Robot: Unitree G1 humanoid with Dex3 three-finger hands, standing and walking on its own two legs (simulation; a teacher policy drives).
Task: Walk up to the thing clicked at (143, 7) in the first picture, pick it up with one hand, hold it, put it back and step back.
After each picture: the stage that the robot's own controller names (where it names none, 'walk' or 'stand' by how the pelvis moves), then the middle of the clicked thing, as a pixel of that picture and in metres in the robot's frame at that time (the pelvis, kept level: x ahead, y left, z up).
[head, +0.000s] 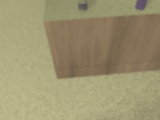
stand; (142, 0) +1.03 -0.37 -0.05
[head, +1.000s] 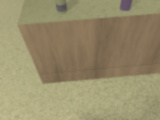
walk; out of the picture +0.94 -0.22 -0.01
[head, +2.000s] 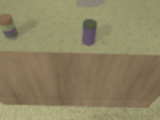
walk; (89, 32) +0.64 +0.05 -0.03
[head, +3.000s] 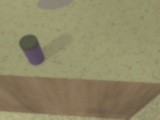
stand; (32, 50) +0.45 +0.25 -0.02
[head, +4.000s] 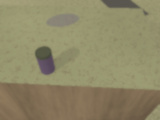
stand; (45, 61) +0.47 +0.19 -0.03
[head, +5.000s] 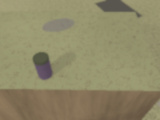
stand; (43, 66) +0.47 +0.20 -0.05
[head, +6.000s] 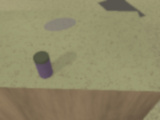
stand; (43, 65) +0.47 +0.20 -0.05
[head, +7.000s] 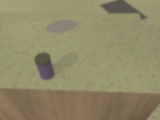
stand; (44, 66) +0.47 +0.20 -0.05
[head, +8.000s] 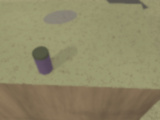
rise first; (43, 61) +0.47 +0.20 -0.05
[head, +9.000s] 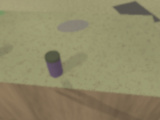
rise first; (54, 64) +0.48 +0.19 -0.05
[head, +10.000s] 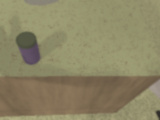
go down; (29, 49) +0.48 +0.18 -0.01
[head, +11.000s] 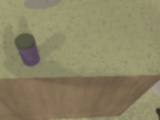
go down; (28, 50) +0.48 +0.18 +0.00
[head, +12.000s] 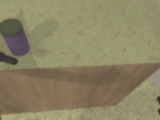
close in; (15, 38) +0.49 +0.19 +0.04
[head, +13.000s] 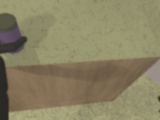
lift; (9, 34) +0.49 +0.19 +0.05
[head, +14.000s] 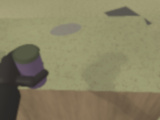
lift; (31, 67) +0.31 +0.17 +0.17
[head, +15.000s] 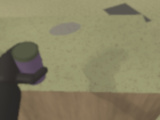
hold; (30, 64) +0.32 +0.17 +0.16
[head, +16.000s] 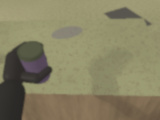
hold; (35, 63) +0.33 +0.16 +0.17
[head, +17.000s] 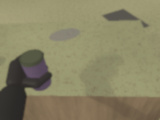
hold; (36, 70) +0.33 +0.16 +0.14
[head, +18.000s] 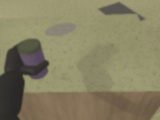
crouch; (34, 59) +0.37 +0.17 +0.14
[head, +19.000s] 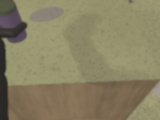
lower; (10, 22) +0.48 +0.21 +0.16
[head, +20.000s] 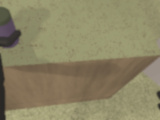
lower; (3, 29) +0.51 +0.19 +0.05
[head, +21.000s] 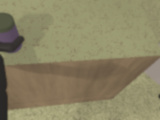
lower; (7, 34) +0.49 +0.19 +0.05
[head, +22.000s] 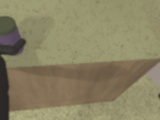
lower; (9, 37) +0.48 +0.19 +0.04
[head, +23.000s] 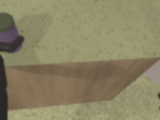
lower; (7, 34) +0.49 +0.19 +0.04
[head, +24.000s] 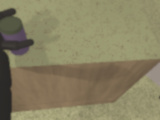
open; (15, 37) +0.49 +0.18 +0.04
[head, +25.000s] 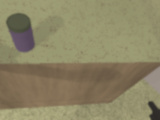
sink last; (22, 34) +0.49 +0.17 +0.04
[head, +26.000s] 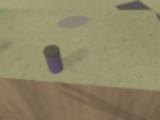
sink last; (53, 59) +0.49 +0.19 +0.00
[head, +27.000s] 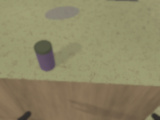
stand; (45, 56) +0.47 +0.18 +0.01
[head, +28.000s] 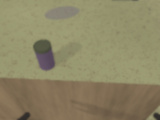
stand; (44, 55) +0.47 +0.18 +0.02
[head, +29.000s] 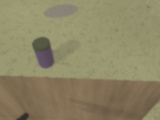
stand; (44, 53) +0.48 +0.18 +0.01
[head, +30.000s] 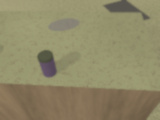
stand; (47, 64) +0.49 +0.19 -0.05
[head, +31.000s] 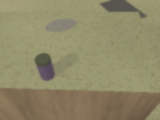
stand; (45, 67) +0.46 +0.20 -0.05
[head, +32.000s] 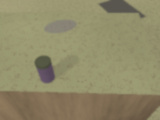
stand; (45, 69) +0.45 +0.19 -0.05
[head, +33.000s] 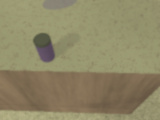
walk; (44, 48) +0.49 +0.19 -0.04
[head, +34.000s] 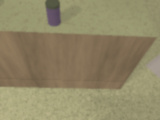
walk; (53, 13) +0.70 +0.17 -0.03
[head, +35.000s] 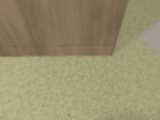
walk; out of the picture +1.03 +0.30 -0.02
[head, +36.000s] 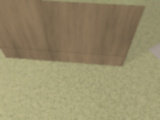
stand; out of the picture +1.07 +0.17 -0.03
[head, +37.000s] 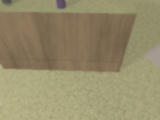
stand; out of the picture +1.07 +0.18 -0.05
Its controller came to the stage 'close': yes
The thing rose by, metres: 0.21
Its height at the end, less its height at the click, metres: +0.00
